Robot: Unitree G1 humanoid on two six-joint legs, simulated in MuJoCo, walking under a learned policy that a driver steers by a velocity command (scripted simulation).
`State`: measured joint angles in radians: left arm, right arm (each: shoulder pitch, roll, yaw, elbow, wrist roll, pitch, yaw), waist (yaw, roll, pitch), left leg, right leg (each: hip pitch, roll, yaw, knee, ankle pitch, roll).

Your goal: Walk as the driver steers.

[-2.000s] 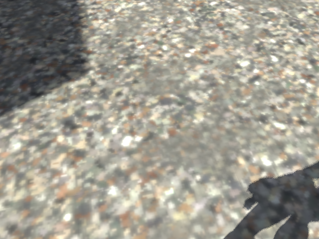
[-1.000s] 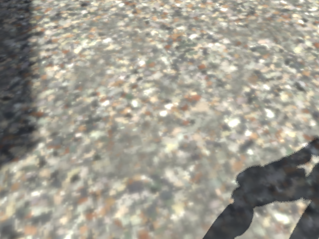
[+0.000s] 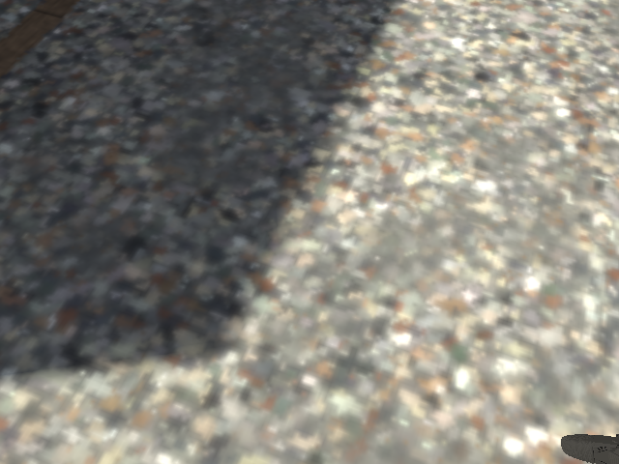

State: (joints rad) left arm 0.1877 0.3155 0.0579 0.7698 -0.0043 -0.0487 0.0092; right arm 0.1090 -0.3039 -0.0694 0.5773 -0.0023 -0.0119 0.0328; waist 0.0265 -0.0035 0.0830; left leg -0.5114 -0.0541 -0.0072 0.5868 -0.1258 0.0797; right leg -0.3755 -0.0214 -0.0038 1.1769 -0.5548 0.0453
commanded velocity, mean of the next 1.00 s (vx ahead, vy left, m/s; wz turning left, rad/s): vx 0.03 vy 0.00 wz -0.18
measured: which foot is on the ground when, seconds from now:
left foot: down 0.00-0.88, up 0.90-1.00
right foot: up 0.00-0.30, down 0.32-0.60, up 0.62-0.86, down 0.88-1.00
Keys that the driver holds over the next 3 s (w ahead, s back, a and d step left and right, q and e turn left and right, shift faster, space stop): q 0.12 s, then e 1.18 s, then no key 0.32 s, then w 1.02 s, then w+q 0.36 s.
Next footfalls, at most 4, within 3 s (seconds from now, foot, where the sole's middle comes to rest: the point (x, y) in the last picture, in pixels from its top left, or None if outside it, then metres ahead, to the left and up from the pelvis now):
0.32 right None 0.14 -0.16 -0.76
0.88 right None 0.10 -0.19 -0.76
1.36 left None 0.18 0.01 -0.76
1.70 right None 0.02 -0.20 -0.76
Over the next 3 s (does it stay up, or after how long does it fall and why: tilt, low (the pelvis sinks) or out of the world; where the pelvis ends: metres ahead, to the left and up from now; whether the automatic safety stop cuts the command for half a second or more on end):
stays up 0.58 -0.38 0.01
